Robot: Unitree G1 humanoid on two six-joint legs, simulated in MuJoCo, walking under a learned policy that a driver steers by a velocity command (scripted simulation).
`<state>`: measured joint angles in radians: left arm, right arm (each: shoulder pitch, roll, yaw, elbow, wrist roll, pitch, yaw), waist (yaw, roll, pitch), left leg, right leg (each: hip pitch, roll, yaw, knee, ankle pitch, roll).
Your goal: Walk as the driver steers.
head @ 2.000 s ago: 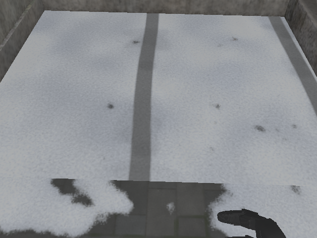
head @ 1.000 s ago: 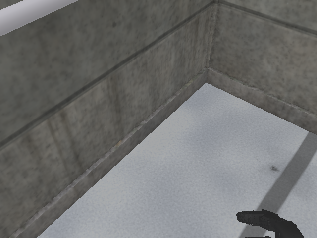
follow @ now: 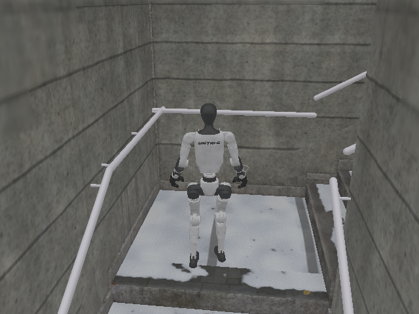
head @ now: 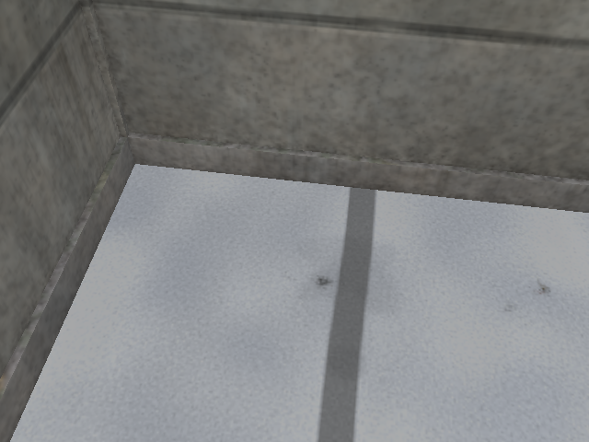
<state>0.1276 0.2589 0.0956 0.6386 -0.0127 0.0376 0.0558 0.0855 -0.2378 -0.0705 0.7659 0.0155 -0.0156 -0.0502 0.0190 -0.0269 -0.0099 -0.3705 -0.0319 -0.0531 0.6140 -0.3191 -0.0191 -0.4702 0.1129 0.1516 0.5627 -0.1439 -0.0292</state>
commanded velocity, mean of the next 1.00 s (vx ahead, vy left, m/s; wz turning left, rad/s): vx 0.00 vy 0.00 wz -0.60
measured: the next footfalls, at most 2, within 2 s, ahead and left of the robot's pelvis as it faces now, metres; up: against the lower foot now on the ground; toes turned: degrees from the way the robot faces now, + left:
right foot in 0.40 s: -0.01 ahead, -0.15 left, +0.00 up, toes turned -17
left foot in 0.88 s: +0.06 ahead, +0.05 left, +0.00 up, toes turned -35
